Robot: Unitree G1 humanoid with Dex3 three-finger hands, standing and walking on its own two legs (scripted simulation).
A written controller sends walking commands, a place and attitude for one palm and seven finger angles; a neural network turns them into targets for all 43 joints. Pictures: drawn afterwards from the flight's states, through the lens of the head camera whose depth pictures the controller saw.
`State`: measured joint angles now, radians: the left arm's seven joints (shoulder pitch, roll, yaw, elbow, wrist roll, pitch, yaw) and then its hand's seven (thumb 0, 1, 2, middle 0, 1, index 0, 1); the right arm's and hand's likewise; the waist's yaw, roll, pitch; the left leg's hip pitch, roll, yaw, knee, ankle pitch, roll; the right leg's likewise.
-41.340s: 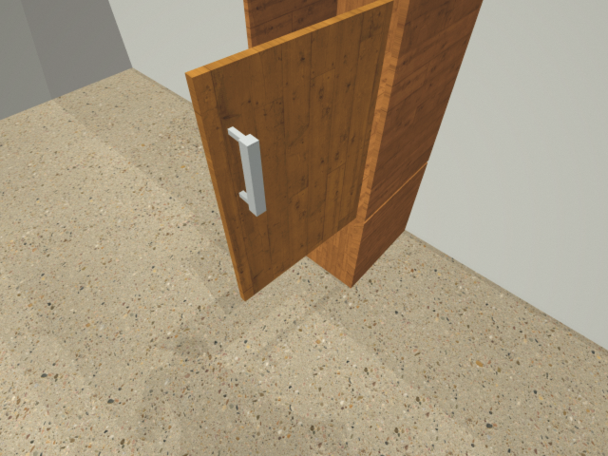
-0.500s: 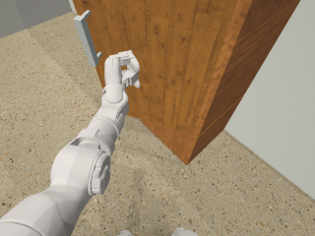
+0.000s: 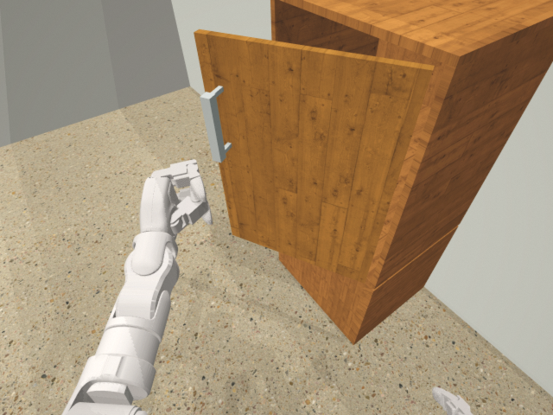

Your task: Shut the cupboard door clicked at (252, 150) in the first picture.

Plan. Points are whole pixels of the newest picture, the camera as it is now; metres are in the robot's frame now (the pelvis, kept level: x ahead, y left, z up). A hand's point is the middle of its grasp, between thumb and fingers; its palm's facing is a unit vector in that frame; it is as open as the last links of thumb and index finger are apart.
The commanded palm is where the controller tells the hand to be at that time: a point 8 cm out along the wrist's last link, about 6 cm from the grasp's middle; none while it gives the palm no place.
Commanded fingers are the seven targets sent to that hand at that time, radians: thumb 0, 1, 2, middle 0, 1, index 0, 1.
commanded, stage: draw the hand back to the body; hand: left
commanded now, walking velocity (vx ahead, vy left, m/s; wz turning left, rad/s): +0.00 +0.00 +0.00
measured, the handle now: (219, 124) +0.65 +0.15 +0.09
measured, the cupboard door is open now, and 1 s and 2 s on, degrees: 29 29 29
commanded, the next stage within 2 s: step back with the hand held close in 1.08 s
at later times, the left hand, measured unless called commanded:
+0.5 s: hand (74, 271) +0.25 +0.24 +0.16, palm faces +0.29 -0.90 -0.31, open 4.6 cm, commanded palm +0.20 +0.29 +0.18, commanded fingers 0.00 0.90 0.90 -0.45 -0.57 -0.45 -0.57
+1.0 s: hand out of the picture +0.19 +0.29 +0.17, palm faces +0.46 -0.80 -0.38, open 7.4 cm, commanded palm +0.14 +0.33 +0.19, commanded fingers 0.00 0.90 0.90 -0.20 -0.30 -0.20 -0.30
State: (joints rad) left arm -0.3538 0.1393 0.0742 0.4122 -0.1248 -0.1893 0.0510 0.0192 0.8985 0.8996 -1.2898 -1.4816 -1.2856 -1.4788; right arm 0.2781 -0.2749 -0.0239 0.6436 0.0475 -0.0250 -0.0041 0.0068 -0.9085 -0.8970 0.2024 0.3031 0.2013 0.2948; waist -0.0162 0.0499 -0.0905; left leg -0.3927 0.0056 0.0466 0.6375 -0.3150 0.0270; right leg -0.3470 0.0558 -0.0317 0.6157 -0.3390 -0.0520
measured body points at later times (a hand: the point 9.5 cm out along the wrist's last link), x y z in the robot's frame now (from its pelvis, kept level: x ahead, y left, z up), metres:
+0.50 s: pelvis +0.01 +0.03 +0.02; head -0.01 +0.00 +0.47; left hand +0.23 +0.29 +0.17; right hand +0.20 -0.17 -0.08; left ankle +0.01 +0.10 -0.73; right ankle -0.01 -0.08 -0.73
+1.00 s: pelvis +0.01 +0.03 +0.02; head -0.01 +0.01 +0.47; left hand +0.16 +0.33 +0.19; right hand +0.20 -0.19 -0.07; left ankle +0.01 +0.10 -0.73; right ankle -0.01 -0.08 -0.73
